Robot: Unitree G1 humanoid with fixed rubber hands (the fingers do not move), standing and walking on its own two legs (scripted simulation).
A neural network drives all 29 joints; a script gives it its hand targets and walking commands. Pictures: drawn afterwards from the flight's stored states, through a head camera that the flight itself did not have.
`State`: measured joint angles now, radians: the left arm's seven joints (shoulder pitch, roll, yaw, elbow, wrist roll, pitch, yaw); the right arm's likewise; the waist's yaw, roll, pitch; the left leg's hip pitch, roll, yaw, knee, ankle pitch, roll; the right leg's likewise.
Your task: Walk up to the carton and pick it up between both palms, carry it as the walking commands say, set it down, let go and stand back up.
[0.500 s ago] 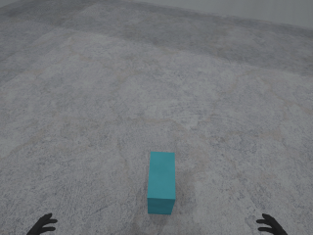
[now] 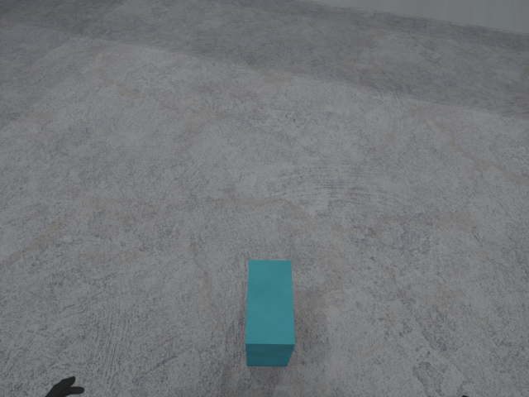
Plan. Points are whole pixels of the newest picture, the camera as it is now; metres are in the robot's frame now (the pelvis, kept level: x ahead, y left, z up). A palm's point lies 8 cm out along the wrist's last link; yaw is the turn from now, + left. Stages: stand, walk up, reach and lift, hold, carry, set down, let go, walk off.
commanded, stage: walk up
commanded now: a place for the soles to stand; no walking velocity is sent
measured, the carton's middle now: (268, 314) +0.45 -0.03 -0.62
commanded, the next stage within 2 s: stand in 0.46 s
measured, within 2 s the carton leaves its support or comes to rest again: neither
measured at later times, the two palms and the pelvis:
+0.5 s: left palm out of the picture +0.14 +0.31 -0.08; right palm out of the picture +0.13 -0.32 -0.08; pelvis +0.01 +0.00 +0.01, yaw -1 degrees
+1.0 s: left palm out of the picture +0.12 +0.30 -0.08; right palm out of the picture +0.10 -0.32 -0.09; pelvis +0.00 -0.01 +0.01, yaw -2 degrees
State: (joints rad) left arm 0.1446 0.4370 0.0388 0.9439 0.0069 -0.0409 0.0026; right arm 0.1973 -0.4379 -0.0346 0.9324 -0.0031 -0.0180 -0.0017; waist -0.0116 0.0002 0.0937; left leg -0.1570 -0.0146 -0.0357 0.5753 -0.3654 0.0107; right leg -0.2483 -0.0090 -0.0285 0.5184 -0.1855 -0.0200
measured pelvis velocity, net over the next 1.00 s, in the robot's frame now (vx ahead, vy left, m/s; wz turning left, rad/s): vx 0.00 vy -0.01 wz -0.03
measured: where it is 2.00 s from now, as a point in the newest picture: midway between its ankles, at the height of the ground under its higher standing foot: outside the picture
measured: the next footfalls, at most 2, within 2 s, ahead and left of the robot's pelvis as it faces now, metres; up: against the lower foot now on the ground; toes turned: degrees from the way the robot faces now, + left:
none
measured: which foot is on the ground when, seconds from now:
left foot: down 0.00-1.00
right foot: down 0.00-1.00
